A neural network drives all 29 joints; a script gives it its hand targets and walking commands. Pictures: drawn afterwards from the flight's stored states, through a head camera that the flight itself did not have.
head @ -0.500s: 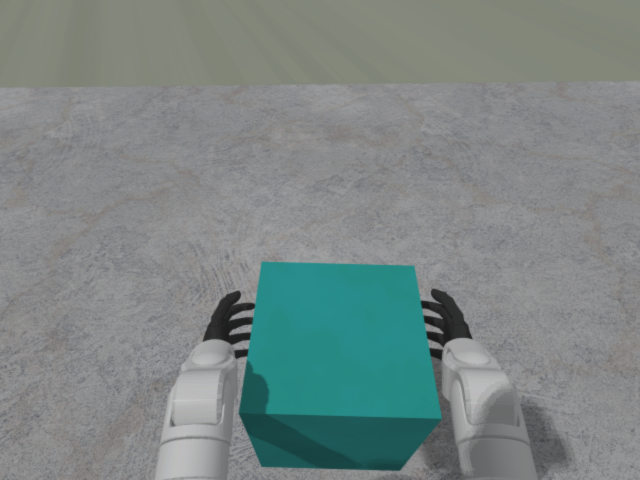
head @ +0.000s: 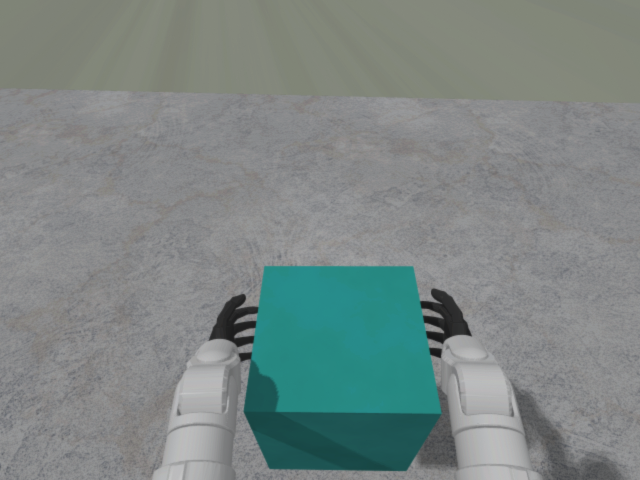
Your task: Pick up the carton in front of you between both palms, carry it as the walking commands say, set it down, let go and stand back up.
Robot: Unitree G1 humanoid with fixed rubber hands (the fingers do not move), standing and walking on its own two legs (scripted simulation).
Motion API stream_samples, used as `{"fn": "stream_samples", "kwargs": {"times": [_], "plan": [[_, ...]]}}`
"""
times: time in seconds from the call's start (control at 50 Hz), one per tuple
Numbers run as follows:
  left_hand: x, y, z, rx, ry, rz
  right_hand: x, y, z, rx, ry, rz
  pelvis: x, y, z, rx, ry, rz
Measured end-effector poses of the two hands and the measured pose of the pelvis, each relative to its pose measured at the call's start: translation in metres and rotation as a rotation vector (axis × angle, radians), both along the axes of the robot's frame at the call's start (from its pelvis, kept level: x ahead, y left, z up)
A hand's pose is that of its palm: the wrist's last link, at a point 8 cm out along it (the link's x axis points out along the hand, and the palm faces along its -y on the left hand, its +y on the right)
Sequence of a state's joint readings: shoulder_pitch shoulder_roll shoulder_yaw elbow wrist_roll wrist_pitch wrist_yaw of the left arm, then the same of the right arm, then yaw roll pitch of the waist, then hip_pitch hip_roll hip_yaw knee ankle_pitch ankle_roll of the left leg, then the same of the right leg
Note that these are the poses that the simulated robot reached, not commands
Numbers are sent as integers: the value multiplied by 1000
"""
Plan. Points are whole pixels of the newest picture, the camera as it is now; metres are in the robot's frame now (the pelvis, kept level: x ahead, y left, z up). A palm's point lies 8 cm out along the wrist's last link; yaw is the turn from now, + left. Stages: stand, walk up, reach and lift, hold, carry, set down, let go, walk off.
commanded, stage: hold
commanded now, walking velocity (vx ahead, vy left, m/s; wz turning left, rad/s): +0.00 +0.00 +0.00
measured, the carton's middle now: (338, 372) +0.30 +0.00 -0.05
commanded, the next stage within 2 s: set down in 0.18 s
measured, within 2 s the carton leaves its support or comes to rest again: neither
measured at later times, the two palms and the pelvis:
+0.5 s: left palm (248, 338) +0.32 +0.13 +0.01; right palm (462, 332) +0.32 -0.17 +0.01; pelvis -0.01 -0.03 -0.01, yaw +3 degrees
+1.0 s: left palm (284, 373) +0.37 +0.10 -0.19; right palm (448, 387) +0.34 -0.19 -0.19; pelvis -0.04 +0.01 -0.12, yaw +3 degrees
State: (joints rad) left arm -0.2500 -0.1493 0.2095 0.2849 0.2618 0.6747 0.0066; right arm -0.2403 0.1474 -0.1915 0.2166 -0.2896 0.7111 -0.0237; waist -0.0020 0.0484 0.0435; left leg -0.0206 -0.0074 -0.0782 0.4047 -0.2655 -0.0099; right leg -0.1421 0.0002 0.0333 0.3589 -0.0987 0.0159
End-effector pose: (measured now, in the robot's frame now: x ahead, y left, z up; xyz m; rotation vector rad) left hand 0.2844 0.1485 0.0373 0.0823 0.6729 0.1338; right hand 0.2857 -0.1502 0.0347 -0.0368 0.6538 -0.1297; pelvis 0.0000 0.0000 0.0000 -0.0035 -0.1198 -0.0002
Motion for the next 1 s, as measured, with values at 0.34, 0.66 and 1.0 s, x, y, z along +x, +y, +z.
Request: {"fn": "stream_samples", "kwargs": {"times": [0.34,0.66,1.0], "plan": [[3,-21,1,-14,7,29,13,-22,3,50,-2,7,-5,-30,-2,1,3,34],[51,-29,-97,24,74,-45,37,-27,-98,33,57,-75,-19,-10,-29,2,291,37],[87,-46,-228,-68,-7,-68,54,-43,-224,66,-31,-173,-36,8,-117,11,735,41]]}}
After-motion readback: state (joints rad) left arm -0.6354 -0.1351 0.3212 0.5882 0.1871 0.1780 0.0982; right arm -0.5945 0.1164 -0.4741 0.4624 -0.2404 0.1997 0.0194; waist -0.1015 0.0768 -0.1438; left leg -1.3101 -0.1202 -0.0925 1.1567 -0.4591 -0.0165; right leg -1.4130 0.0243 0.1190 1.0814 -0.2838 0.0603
